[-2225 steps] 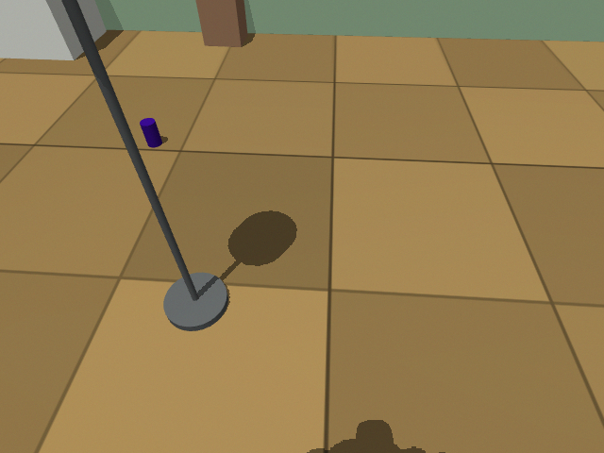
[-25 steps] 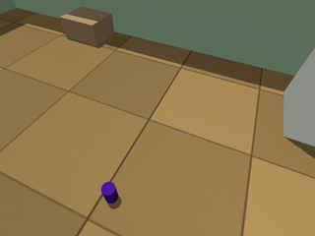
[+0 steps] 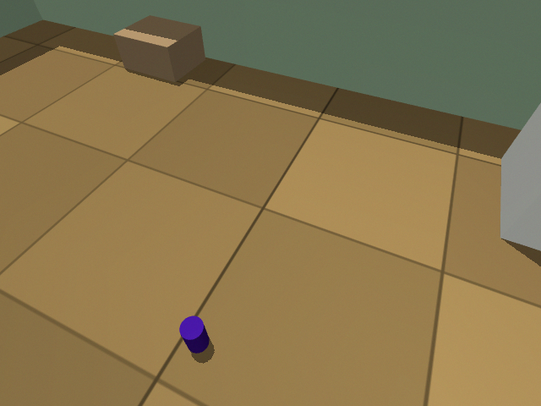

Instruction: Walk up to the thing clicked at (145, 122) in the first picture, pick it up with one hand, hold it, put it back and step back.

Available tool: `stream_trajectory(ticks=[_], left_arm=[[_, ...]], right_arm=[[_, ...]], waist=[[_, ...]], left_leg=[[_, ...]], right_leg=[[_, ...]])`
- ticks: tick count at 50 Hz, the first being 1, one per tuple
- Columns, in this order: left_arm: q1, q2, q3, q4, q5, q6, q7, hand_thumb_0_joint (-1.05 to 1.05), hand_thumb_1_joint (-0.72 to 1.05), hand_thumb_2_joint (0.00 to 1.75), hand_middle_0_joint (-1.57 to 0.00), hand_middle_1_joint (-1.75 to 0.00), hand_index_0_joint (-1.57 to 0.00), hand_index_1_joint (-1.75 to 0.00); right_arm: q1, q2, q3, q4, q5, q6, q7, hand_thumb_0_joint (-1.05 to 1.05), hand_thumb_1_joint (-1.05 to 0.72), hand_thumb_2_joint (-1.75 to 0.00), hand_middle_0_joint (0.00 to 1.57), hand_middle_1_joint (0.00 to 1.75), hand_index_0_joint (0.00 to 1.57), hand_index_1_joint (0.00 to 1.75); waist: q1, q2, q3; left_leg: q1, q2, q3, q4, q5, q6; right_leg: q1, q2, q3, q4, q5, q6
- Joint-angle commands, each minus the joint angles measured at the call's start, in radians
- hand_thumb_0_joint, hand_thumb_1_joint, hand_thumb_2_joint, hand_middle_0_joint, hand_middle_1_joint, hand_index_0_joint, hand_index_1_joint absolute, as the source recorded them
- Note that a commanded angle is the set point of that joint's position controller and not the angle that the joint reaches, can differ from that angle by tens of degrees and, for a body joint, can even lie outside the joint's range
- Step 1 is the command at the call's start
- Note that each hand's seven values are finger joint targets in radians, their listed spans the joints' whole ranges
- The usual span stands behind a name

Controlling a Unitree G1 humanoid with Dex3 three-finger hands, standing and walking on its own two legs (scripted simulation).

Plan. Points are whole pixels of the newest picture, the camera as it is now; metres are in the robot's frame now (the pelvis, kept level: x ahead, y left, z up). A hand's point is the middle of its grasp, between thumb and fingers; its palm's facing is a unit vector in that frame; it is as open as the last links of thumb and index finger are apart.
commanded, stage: walk up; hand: left
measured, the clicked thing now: (195, 335) +0.48 +0.27 -0.71
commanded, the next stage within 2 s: stand in 0.32 s
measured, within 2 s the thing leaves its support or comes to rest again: neither
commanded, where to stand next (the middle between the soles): +0.09 +0.03 m, yaw +1 degrees
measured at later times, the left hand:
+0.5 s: hand out of the picture +0.08 +0.25 -0.16, palm faces -0.03 -0.94 -0.34, open 7.3 cm
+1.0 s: hand out of the picture +0.08 +0.25 -0.16, palm faces -0.04 -0.94 -0.34, open 7.3 cm
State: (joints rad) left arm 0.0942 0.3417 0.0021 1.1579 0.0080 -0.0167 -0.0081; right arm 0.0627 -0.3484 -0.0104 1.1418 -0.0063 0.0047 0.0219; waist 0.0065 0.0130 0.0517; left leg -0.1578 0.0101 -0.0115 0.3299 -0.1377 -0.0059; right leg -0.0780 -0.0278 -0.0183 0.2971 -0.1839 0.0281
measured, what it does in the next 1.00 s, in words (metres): stands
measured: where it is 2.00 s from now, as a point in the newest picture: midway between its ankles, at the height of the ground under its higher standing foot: outside the picture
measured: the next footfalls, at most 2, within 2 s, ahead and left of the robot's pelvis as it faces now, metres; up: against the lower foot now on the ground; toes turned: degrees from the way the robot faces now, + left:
none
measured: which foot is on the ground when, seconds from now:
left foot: down 0.00-1.00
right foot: down 0.00-1.00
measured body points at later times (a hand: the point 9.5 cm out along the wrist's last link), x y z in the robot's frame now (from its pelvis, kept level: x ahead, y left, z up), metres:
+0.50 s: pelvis +0.01 +0.00 +0.00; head +0.02 +0.00 +0.45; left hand +0.09 +0.30 -0.13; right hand +0.08 -0.30 -0.13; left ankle +0.03 +0.12 -0.75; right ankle -0.01 -0.14 -0.75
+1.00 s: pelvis +0.01 +0.00 +0.00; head +0.03 +0.00 +0.45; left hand +0.08 +0.30 -0.13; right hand +0.10 -0.30 -0.13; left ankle +0.03 +0.12 -0.75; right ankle -0.01 -0.14 -0.75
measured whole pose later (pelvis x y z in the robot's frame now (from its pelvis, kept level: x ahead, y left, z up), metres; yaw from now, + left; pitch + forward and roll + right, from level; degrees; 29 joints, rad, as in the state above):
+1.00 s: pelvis +0.01 +0.00 +0.00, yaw +0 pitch -2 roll +0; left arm 0.13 0.35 -0.01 1.12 0.01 -0.01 -0.01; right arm 0.09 -0.35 0.00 1.13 -0.01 -0.01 0.01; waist 0.01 0.00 0.05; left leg -0.14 0.01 0.00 0.34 -0.16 -0.01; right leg -0.07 -0.03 -0.01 0.31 -0.21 0.03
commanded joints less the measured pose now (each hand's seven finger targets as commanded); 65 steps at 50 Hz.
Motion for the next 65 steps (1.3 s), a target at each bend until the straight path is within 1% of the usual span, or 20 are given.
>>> stream_trajectory(ticks=[1,5,7,15,16,17,19,21,23,28,34,36,37,40,47,56,57,60,61,65], left_arm=[[-0.042,0.219,0.047,-0.059,0.002,-0.017,0.019,0.0,0.9,0.9,-0.2,-0.3,-0.2,-0.3],[-0.049,0.22,0.048,-0.065,0.0,-0.015,0.019,0.0,0.9,0.9,-0.2,-0.3,-0.2,-0.3],[-0.049,0.217,0.049,-0.068,0.001,-0.014,0.019,0.0,0.9,0.9,-0.2,-0.3,-0.2,-0.3],[-0.046,0.216,0.049,-0.072,0.001,-0.012,0.017,0.0,0.9,0.9,-0.2,-0.3,-0.2,-0.3],[-0.028,0.215,0.045,-0.07,0.006,-0.012,0.017,0.0,0.9,0.9,-0.2,-0.3,-0.2,-0.3],[-0.023,0.209,0.044,-0.071,0.008,-0.012,0.017,0.0,0.9,0.9,-0.2,-0.3,-0.2,-0.3],[-0.034,0.216,0.045,-0.077,0.008,-0.012,0.017,0.0,0.9,0.9,-0.2,-0.3,-0.2,-0.3],[-0.031,0.219,0.043,-0.079,0.005,-0.013,0.017,0.0,0.9,0.9,-0.2,-0.3,-0.2,-0.3],[-0.018,0.216,0.042,-0.08,0.005,-0.015,0.015,0.0,0.9,0.9,-0.2,-0.3,-0.2,-0.3],[-0.014,0.221,0.042,-0.084,0.006,-0.015,0.015,0.0,0.9,0.9,-0.2,-0.3,-0.2,-0.3],[-0.004,0.223,0.042,-0.092,0.005,-0.015,0.016,0.0,0.9,0.9,-0.2,-0.3,-0.2,-0.3],[0.005,0.219,0.04,-0.092,0.004,-0.014,0.016,0.0,0.9,0.9,-0.2,-0.3,-0.2,-0.3],[-0.006,0.223,0.042,-0.09,0.005,-0.011,0.016,0.0,0.9,0.9,-0.2,-0.3,-0.2,-0.3],[0.011,0.221,0.041,-0.086,0.005,-0.01,0.015,0.0,0.9,0.9,-0.2,-0.3,-0.2,-0.3],[0.004,0.224,0.038,-0.097,0.004,-0.012,0.018,0.0,0.9,0.9,-0.2,-0.3,-0.2,-0.3],[0.005,0.225,0.038,-0.097,0.004,-0.012,0.019,0.0,0.9,0.9,-0.2,-0.3,-0.2,-0.3],[0.006,0.228,0.04,-0.1,0.005,-0.013,0.019,0.0,0.9,0.9,-0.2,-0.3,-0.2,-0.3],[0.007,0.225,0.04,-0.097,0.003,-0.011,0.018,0.0,0.9,0.9,-0.2,-0.3,-0.2,-0.3],[0.013,0.225,0.04,-0.097,0.006,-0.011,0.018,0.0,0.9,0.9,-0.2,-0.3,-0.2,-0.3],[0.012,0.227,0.04,-0.099,0.005,-0.01,0.017,0.0,0.9,0.9,-0.2,-0.3,-0.2,-0.3]], right_arm=[[-0.046,-0.203,-0.035,-0.057,0.005,-0.023,-0.018,0.0,-0.9,-0.9,0.2,0.3,0.2,0.3],[-0.042,-0.2,-0.034,-0.059,0.004,-0.024,-0.019,0.0,-0.9,-0.9,0.2,0.3,0.2,0.3],[-0.036,-0.204,-0.036,-0.057,0.004,-0.024,-0.02,0.0,-0.9,-0.9,0.2,0.3,0.2,0.3],[-0.039,-0.205,-0.034,-0.068,0.003,-0.025,-0.02,0.0,-0.9,-0.9,0.2,0.3,0.2,0.3],[-0.022,-0.211,-0.033,-0.061,-0.003,-0.029,-0.024,0.0,-0.9,-0.9,0.2,0.3,0.2,0.3],[-0.029,-0.219,-0.035,-0.062,-0.005,-0.03,-0.025,0.0,-0.9,-0.9,0.2,0.3,0.2,0.3],[-0.021,-0.214,-0.034,-0.062,-0.006,-0.032,-0.026,0.0,-0.9,-0.9,0.2,0.3,0.2,0.3],[-0.017,-0.214,-0.034,-0.062,-0.005,-0.033,-0.025,0.0,-0.9,-0.9,0.2,0.3,0.2,0.3],[-0.018,-0.217,-0.034,-0.064,-0.002,-0.035,-0.025,0.0,-0.9,-0.9,0.2,0.3,0.2,0.3],[-0.009,-0.215,-0.033,-0.064,-0.003,-0.035,-0.024,0.0,-0.9,-0.9,0.2,0.3,0.2,0.3],[-0.007,-0.217,-0.029,-0.069,-0.002,-0.037,-0.026,0.0,-0.9,-0.9,0.2,0.3,0.2,0.3],[-0.01,-0.219,-0.029,-0.068,-0.002,-0.036,-0.027,0.0,-0.9,-0.9,0.2,0.3,0.2,0.3],[0.001,-0.216,-0.029,-0.067,-0.001,-0.036,-0.028,0.0,-0.9,-0.9,0.2,0.3,0.2,0.3],[-0.011,-0.219,-0.028,-0.07,-0.001,-0.036,-0.028,0.0,-0.9,-0.9,0.2,0.3,0.2,0.3],[-0.009,-0.222,-0.03,-0.071,-0.002,-0.036,-0.029,0.0,-0.9,-0.9,0.2,0.3,0.2,0.3],[-0.005,-0.216,-0.027,-0.073,0.0,-0.033,-0.027,0.0,-0.9,-0.9,0.2,0.3,0.2,0.3],[-0.004,-0.216,-0.028,-0.074,-0.003,-0.034,-0.027,0.0,-0.9,-0.9,0.2,0.3,0.2,0.3],[-0.011,-0.217,-0.028,-0.075,-0.002,-0.034,-0.027,0.0,-0.9,-0.9,0.2,0.3,0.2,0.3],[-0.012,-0.221,-0.03,-0.079,-0.002,-0.033,-0.027,0.0,-0.9,-0.9,0.2,0.3,0.2,0.3],[-0.002,-0.216,-0.026,-0.077,-0.002,-0.036,-0.027,0.0,-0.9,-0.9,0.2,0.3,0.2,0.3]], waist=[[-0.006,-0.007,-0.103],[-0.008,-0.003,-0.089],[-0.008,0.002,-0.107],[-0.005,-0.009,-0.091],[-0.004,-0.033,-0.099],[-0.002,-0.021,-0.087],[-0.006,-0.027,-0.091],[-0.008,-0.02,-0.077],[-0.005,-0.017,-0.085],[-0.01,-0.017,-0.074],[-0.008,0.0,-0.096],[-0.005,0.006,-0.091],[-0.011,-0.001,-0.081],[-0.004,-0.001,-0.083],[-0.006,-0.016,-0.098],[-0.008,-0.015,-0.065],[-0.007,-0.018,-0.079],[-0.004,-0.014,-0.066],[-0.001,-0.008,-0.082],[-0.005,-0.013,-0.069]], left_leg=[[0.053,0.11,-0.087,-0.041,0.116,0.023],[0.043,0.108,-0.087,-0.041,0.128,0.018],[0.048,0.113,-0.087,-0.04,0.131,0.023],[0.046,0.109,-0.087,-0.043,0.121,0.025],[0.053,0.124,-0.094,-0.049,0.098,0.021],[0.051,0.12,-0.094,-0.047,0.077,0.023],[0.054,0.123,-0.093,-0.043,0.113,0.022],[0.042,0.118,-0.093,-0.048,0.091,0.02],[0.056,0.122,-0.091,-0.037,0.118,0.025],[0.051,0.118,-0.09,-0.041,0.09,0.024],[0.067,0.121,-0.083,-0.027,0.161,0.026],[0.067,0.12,-0.084,-0.031,0.146,0.023],[0.049,0.118,-0.087,-0.038,0.136,0.022],[0.064,0.119,-0.088,-0.037,0.126,0.023],[0.084,0.124,-0.082,-0.016,0.203,0.027],[0.052,0.116,-0.081,-0.033,0.141,0.025],[0.06,0.122,-0.081,-0.032,0.157,0.026],[0.058,0.118,-0.083,-0.038,0.136,0.022],[0.068,0.123,-0.082,-0.028,0.141,0.03],[0.058,0.117,-0.081,-0.041,0.138,0.023]], right_leg=[[-0.005,-0.105,0.072,-0.049,0.119,-0.029],[-0.01,-0.102,0.071,-0.047,0.125,-0.03],[0.006,-0.103,0.067,-0.045,0.119,-0.034],[-0.008,-0.099,0.068,-0.046,0.119,-0.031],[-0.008,-0.109,0.072,-0.044,0.063,-0.033],[-0.026,-0.106,0.073,-0.053,0.052,-0.034],[-0.022,-0.11,0.076,-0.046,0.068,-0.036],[-0.025,-0.107,0.075,-0.049,0.047,-0.034],[-0.022,-0.111,0.079,-0.047,0.077,-0.038],[-0.026,-0.111,0.081,-0.051,0.07,-0.038],[-0.012,-0.112,0.078,-0.038,0.125,-0.038],[-0.02,-0.11,0.077,-0.039,0.111,-0.037],[-0.009,-0.11,0.077,-0.035,0.104,-0.038],[-0.022,-0.108,0.075,-0.033,0.092,-0.039],[-0.012,-0.113,0.077,-0.03,0.156,-0.039],[-0.011,-0.11,0.075,-0.043,0.118,-0.037],[-0.004,-0.111,0.076,-0.035,0.122,-0.039],[-0.019,-0.107,0.075,-0.039,0.094,-0.038],[-0.009,-0.112,0.074,-0.04,0.106,-0.04],[-0.016,-0.108,0.074,-0.037,0.101,-0.038]])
